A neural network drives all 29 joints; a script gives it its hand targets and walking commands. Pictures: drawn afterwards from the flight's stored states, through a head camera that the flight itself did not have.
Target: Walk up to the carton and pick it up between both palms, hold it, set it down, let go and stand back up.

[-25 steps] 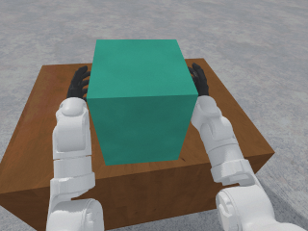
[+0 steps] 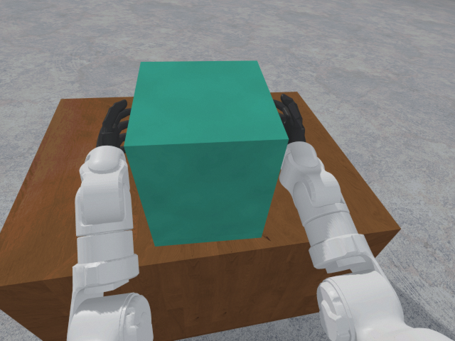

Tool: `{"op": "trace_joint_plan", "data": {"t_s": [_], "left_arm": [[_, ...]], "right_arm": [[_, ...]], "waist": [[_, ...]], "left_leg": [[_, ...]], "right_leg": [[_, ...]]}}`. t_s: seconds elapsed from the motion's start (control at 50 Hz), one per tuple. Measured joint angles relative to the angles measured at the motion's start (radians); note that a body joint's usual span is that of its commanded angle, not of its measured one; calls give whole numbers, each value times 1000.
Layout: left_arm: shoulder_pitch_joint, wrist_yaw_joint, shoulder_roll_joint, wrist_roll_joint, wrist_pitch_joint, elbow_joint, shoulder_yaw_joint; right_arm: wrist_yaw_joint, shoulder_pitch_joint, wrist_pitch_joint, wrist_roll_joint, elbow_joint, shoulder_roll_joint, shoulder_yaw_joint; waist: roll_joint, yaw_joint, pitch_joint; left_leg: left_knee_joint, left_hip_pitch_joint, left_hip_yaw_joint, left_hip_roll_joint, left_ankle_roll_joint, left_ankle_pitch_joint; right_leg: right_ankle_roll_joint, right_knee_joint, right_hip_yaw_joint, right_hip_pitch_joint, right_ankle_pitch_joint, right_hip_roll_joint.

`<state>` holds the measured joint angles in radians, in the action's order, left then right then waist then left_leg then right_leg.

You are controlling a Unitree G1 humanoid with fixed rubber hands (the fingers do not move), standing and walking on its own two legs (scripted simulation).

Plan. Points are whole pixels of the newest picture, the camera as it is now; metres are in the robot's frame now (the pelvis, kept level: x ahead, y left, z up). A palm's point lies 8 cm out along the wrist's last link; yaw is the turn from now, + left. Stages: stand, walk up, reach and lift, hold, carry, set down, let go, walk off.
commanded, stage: hold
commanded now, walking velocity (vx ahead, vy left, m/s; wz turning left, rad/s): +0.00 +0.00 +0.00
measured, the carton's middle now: (204, 155) +0.39 +0.01 +0.15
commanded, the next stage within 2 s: none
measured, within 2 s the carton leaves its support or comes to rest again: neither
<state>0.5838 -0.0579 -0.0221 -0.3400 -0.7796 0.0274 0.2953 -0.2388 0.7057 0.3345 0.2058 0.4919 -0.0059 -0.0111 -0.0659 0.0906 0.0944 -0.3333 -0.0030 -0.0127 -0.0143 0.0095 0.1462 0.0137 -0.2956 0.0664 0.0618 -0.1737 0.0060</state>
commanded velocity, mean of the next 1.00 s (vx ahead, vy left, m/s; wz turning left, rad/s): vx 0.00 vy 0.00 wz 0.00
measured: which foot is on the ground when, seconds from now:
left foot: down 0.00-1.00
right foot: down 0.00-1.00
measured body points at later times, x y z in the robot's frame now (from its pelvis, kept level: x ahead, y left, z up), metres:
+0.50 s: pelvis +0.00 +0.00 +0.00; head -0.03 +0.03 +0.45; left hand +0.38 +0.16 +0.19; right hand +0.39 -0.14 +0.19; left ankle +0.04 +0.12 -0.75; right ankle +0.01 -0.11 -0.75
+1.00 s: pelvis +0.00 +0.00 +0.00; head -0.03 +0.02 +0.45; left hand +0.38 +0.16 +0.19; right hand +0.38 -0.14 +0.19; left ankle +0.04 +0.12 -0.75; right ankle +0.01 -0.11 -0.75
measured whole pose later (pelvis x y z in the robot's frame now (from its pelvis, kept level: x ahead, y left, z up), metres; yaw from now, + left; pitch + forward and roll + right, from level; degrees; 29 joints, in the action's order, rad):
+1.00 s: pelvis +0.00 +0.00 +0.00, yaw +0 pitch -10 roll +0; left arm 0.58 -0.05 -0.03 -0.35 -0.78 0.02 0.29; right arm -0.23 0.69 0.32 0.21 0.48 -0.01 -0.01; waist -0.06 0.09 0.11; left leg -0.33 0.00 -0.01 -0.01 0.01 0.14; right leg 0.01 -0.29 0.06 0.06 -0.17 0.00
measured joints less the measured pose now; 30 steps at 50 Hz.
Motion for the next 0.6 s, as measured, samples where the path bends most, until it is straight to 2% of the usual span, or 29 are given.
{"op": "trace_joint_plan", "data": {"t_s": [0.22, 0.42, 0.6], "left_arm": [[30, 8, -1, -2, 16, 39, -3], [40, 16, -3, -4, 16, 68, 2], [18, 17, 4, -1, 7, 16, -9]], "right_arm": [[14, 6, -22, -16, 21, -3, -18], [18, 22, -19, -20, 53, -4, -25], [14, 23, -19, 1, 28, -8, -8]], "waist": [[13, -5, 3], [-1, -10, -15], [1, -4, -3]], "left_leg": [[5, -18, 7, 3, -6, -11], [12, -17, 12, 1, -4, -11], [5, -15, 8, -2, -1, -3]], "right_leg": [[-5, 0, -6, -23, 10, -4], [-2, 0, -10, -27, 8, -2], [0, 7, -4, -16, 6, 1]]}}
